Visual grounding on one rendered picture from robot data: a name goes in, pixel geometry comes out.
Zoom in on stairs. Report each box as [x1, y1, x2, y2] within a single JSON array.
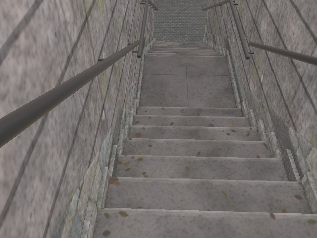
[[92, 106, 317, 238], [147, 41, 222, 57]]

